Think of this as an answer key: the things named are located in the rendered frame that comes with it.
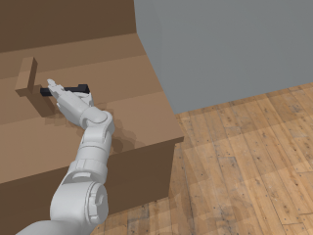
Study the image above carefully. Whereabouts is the robot left hand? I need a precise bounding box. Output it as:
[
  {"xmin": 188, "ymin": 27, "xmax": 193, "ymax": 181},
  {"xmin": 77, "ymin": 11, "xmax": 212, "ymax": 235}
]
[{"xmin": 47, "ymin": 78, "xmax": 94, "ymax": 127}]

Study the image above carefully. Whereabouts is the tap lever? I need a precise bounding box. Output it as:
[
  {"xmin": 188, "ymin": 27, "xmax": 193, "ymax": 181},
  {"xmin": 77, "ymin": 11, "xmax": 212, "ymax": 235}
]
[{"xmin": 40, "ymin": 84, "xmax": 90, "ymax": 97}]

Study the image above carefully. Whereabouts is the counter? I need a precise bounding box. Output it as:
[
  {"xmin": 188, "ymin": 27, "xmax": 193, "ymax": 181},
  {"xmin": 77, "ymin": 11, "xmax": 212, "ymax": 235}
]
[{"xmin": 0, "ymin": 0, "xmax": 185, "ymax": 235}]

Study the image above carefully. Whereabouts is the robot left upper arm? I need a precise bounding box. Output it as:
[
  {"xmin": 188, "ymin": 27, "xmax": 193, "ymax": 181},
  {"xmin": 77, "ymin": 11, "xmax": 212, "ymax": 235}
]
[{"xmin": 16, "ymin": 181, "xmax": 109, "ymax": 235}]

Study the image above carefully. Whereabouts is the robot left forearm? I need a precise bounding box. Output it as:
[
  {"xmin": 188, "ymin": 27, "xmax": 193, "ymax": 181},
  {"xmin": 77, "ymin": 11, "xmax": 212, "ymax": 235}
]
[{"xmin": 50, "ymin": 106, "xmax": 115, "ymax": 218}]

